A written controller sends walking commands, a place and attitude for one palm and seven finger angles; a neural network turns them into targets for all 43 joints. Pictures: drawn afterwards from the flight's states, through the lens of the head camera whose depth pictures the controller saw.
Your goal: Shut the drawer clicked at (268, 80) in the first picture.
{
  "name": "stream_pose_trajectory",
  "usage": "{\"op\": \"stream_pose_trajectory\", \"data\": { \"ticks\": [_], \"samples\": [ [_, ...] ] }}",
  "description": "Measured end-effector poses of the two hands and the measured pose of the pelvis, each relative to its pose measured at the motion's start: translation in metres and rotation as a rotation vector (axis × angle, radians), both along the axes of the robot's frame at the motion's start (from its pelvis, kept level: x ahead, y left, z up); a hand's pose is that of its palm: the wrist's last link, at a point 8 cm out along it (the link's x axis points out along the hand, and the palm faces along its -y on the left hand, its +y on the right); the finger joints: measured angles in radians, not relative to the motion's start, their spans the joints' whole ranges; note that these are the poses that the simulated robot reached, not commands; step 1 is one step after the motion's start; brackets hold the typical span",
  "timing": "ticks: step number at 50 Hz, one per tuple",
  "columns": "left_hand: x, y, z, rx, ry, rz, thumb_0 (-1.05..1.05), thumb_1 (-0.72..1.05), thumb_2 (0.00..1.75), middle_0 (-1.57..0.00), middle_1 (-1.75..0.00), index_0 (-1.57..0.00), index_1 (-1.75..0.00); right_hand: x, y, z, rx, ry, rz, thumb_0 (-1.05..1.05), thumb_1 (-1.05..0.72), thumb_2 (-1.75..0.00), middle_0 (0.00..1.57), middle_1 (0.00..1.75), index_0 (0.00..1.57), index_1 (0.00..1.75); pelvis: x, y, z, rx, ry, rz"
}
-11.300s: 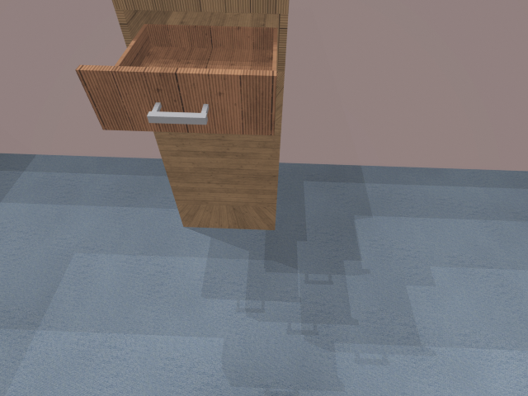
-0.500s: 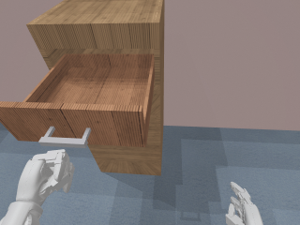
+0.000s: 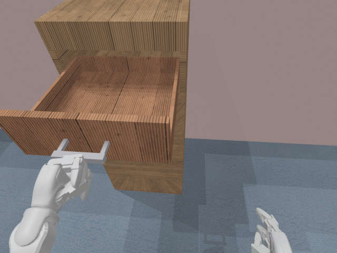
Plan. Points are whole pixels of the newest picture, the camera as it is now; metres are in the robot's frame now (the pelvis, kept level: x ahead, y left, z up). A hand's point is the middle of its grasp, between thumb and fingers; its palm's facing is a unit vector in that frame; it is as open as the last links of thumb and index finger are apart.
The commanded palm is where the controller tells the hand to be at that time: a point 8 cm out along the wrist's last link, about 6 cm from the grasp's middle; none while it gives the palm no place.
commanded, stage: push the drawer shut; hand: left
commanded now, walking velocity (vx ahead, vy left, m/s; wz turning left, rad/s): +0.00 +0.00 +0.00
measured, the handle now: (82, 150) +0.30 +0.22 +0.12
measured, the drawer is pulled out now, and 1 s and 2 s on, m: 0.30 0.18 0.07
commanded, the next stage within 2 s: none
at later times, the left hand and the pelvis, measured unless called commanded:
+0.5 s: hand (94, 165) +0.27 +0.19 +0.11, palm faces +0.04 -1.00 -0.07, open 3.3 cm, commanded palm +0.28 +0.23 +0.12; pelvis -0.03 -0.01 +0.00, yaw +1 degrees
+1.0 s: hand (104, 138) +0.34 +0.19 +0.11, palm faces +0.02 -1.00 -0.06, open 3.3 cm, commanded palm +0.34 +0.23 +0.12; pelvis -0.03 -0.01 +0.00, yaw +0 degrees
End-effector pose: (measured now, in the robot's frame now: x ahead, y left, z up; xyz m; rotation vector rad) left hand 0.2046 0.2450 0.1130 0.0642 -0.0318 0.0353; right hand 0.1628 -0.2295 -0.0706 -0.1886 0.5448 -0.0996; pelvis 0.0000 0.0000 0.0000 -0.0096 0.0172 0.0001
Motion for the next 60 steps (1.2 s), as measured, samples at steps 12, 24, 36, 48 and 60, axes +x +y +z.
{"op": "stream_pose_trajectory", "data": {
  "ticks": [12,24,36,48,60],
  "samples": [
    [0.006,-0.002,-0.002,0.001,-0.009,0.016,0.01,0.84,0.99,-1.40,-1.60,-1.40,-1.60,-0.003,0.013,-0.007,0.000,0.038,0.045,0.01,-0.90,-0.90,0.20,0.30,0.21,0.30,-0.018,0.001,0.000,0.002,-0.020,0.024],
    [0.037,-0.004,0.000,0.005,0.000,0.004,0.03,0.85,1.03,-1.40,-1.60,-1.40,-1.60,-0.017,0.006,-0.009,-0.001,0.051,0.024,0.01,-0.90,-0.90,0.20,0.30,0.21,0.30,-0.032,-0.006,-0.001,0.006,-0.032,0.024],
    [0.076,-0.005,0.002,0.002,0.018,-0.003,0.03,0.86,1.03,-1.40,-1.60,-1.40,-1.60,-0.046,-0.021,-0.018,-0.026,0.138,-0.040,0.01,-0.90,-0.90,0.20,0.30,0.21,0.30,-0.035,-0.014,-0.001,0.007,-0.016,0.011],
    [0.109,-0.006,0.002,-0.004,0.030,-0.011,0.03,0.87,1.02,-1.40,-1.60,-1.40,-1.60,-0.066,-0.031,-0.029,-0.026,0.234,-0.075,0.01,-0.90,-0.90,0.20,0.30,0.20,0.30,-0.028,-0.013,0.000,0.007,0.014,0.003],
    [0.138,-0.001,0.001,-0.014,0.041,-0.029,0.01,0.84,1.01,-1.40,-1.60,-1.40,-1.60,-0.068,-0.024,-0.031,-0.027,0.283,-0.076,0.01,-0.90,-0.90,0.20,0.30,0.21,0.30,-0.021,-0.008,0.000,0.004,0.039,0.002]
  ]
}}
